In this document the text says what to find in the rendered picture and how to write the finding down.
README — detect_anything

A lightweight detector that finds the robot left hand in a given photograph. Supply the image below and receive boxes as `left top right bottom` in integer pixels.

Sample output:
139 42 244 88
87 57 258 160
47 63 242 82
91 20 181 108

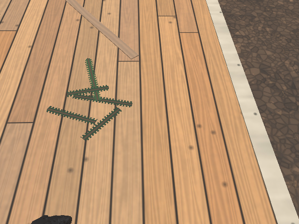
31 215 72 224

